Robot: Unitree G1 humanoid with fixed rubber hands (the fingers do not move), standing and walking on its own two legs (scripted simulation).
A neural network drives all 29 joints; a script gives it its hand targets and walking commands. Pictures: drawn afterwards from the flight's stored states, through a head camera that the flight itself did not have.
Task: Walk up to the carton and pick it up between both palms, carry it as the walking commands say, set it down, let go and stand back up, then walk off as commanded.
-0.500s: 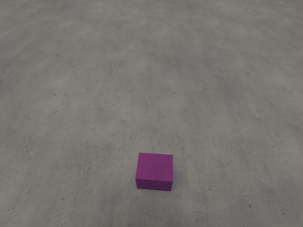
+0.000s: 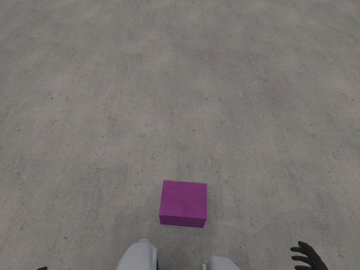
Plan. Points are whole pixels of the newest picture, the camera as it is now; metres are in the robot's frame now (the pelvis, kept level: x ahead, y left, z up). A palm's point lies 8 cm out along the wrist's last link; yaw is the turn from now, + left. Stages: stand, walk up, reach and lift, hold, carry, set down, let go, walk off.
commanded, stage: walk up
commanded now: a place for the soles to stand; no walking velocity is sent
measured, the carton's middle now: (183, 204) +0.46 -0.01 -0.65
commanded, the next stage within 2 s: none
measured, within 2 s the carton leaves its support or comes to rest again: neither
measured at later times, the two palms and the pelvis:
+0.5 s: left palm (39, 253) +0.15 +0.33 -0.09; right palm out of the picture +0.11 -0.30 -0.10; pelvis +0.02 +0.01 +0.01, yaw -3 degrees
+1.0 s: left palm (19, 263) +0.13 +0.35 -0.08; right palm out of the picture +0.09 -0.31 -0.10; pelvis +0.01 +0.03 +0.01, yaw -7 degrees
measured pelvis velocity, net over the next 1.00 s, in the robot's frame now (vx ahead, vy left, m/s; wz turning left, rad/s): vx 0.01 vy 0.03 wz -0.12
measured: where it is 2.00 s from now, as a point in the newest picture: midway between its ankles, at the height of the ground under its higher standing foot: outside the picture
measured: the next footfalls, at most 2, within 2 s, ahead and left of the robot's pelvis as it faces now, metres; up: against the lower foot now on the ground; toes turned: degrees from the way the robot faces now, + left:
right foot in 1.28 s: +0.06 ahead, -0.06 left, +0.00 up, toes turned -7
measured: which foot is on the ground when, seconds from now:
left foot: down 0.00-1.00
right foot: down 0.00-1.00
